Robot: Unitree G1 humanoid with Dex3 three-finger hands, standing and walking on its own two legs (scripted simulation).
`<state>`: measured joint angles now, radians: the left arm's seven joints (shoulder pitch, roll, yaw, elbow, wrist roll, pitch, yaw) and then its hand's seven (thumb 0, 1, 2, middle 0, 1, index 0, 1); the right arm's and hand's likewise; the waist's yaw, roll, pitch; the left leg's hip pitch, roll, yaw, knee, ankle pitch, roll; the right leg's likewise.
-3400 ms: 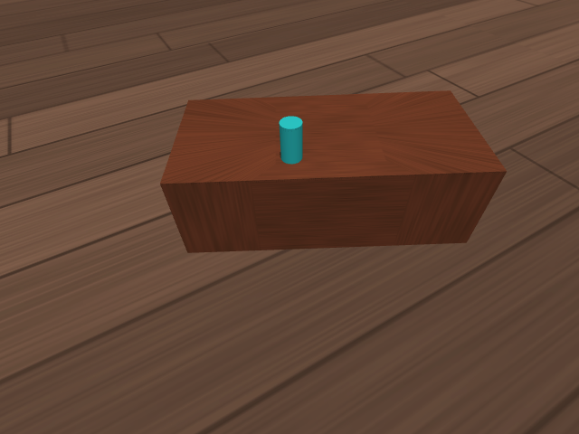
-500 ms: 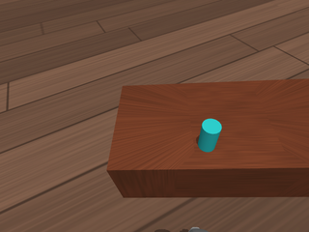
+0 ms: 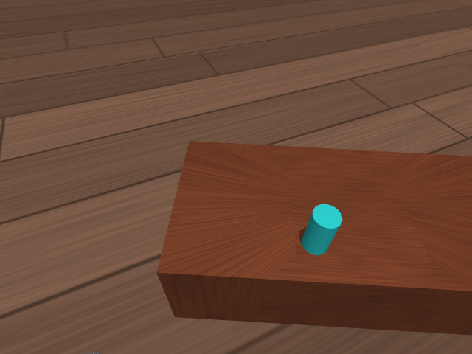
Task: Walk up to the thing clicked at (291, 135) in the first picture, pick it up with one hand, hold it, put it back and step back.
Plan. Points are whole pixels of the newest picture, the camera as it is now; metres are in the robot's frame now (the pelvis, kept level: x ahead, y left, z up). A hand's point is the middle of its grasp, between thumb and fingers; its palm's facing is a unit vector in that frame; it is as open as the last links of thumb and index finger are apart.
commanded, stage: walk up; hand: right
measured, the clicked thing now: (320, 230) +0.53 -0.23 -0.26
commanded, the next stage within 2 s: stand in 1.42 s
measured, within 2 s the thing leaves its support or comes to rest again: neither
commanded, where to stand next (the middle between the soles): +0.09 -0.02 m, yaw -1 degrees
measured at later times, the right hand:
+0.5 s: hand out of the picture +0.13 -0.24 -0.14, palm faces -0.06 +0.95 -0.32, open 7.4 cm
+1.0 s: hand out of the picture +0.10 -0.25 -0.13, palm faces -0.01 +0.93 -0.36, open 7.4 cm
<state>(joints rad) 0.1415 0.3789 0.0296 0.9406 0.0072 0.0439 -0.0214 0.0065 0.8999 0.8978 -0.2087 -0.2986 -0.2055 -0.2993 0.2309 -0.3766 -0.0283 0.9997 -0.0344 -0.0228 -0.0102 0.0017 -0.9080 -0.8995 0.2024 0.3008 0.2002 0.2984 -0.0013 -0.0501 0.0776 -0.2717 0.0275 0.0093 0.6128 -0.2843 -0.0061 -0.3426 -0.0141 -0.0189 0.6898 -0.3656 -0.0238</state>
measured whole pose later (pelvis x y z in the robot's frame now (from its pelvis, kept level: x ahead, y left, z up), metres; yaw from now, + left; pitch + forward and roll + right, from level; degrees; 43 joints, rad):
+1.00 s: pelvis +0.03 +0.01 +0.02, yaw -1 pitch -2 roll +0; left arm 0.07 0.34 0.01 1.14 0.01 0.01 -0.01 0.01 0.90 0.90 -0.21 -0.30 -0.20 -0.30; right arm 0.09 -0.35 -0.01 1.16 -0.01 -0.02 0.00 0.00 -0.91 -0.90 0.20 0.30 0.20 0.30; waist 0.00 -0.01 0.06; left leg -0.11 0.03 0.03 0.32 -0.17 -0.02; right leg -0.13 -0.03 -0.01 0.31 -0.15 0.02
